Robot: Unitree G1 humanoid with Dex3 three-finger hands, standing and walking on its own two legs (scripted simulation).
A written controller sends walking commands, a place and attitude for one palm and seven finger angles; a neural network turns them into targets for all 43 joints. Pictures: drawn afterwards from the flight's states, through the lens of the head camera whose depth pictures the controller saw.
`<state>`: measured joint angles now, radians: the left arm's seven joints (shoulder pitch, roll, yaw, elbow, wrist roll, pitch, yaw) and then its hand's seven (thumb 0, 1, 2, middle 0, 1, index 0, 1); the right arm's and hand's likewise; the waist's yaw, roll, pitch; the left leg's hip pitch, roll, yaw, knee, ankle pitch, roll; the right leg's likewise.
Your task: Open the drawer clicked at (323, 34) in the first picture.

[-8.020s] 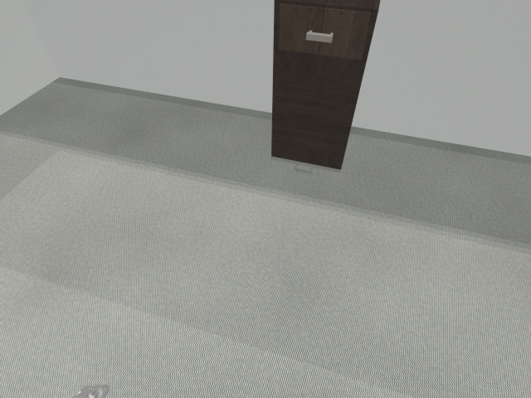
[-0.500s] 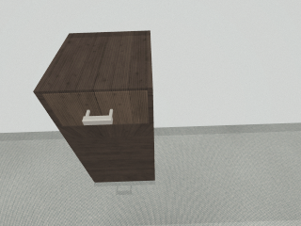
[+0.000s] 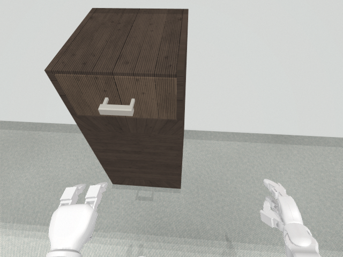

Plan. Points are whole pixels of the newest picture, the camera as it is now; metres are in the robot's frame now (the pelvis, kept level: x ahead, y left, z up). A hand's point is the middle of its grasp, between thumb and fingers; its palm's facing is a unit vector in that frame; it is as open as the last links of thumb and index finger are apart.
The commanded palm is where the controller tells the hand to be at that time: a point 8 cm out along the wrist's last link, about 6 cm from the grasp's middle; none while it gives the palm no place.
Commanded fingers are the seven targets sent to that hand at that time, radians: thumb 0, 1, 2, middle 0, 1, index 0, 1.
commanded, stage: raise the hand with hooked fingers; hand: left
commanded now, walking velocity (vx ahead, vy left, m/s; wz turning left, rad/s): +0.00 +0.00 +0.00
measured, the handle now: (118, 105) +0.53 +0.26 +0.00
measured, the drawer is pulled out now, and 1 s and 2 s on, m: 0.00 0.00 0.00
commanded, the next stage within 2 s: move the hooked fingers above the handle in 1.42 s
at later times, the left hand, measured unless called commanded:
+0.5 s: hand (76, 179) +0.25 +0.26 +0.04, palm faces +0.03 -0.08 -1.00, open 11.9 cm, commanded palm +0.23 +0.26 +0.10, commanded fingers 0.00 -0.27 0.40 -0.28 -1.05 -0.28 -1.05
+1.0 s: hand (69, 137) +0.31 +0.28 +0.11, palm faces +0.07 -0.05 -1.00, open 13.8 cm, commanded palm +0.29 +0.28 +0.17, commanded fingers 0.00 -0.50 0.30 -0.30 -1.20 -0.30 -1.20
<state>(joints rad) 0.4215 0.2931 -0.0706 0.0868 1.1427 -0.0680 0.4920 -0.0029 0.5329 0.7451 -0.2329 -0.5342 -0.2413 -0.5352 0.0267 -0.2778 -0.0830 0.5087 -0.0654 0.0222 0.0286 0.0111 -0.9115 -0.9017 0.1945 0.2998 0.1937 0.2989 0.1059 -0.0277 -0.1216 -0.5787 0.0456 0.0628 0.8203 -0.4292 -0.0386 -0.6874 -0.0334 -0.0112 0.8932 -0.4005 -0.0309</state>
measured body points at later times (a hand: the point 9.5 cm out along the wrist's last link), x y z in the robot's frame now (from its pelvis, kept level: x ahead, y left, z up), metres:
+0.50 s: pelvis +0.01 +0.02 +0.02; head +0.05 -0.01 +0.47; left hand +0.24 +0.26 +0.10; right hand +0.17 -0.22 -0.10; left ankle -0.02 +0.15 -0.70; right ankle +0.02 -0.10 -0.70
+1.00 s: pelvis +0.02 +0.03 +0.04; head +0.03 -0.01 +0.49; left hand +0.30 +0.28 +0.17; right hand +0.23 -0.17 -0.07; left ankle -0.02 +0.15 -0.70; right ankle +0.02 -0.10 -0.70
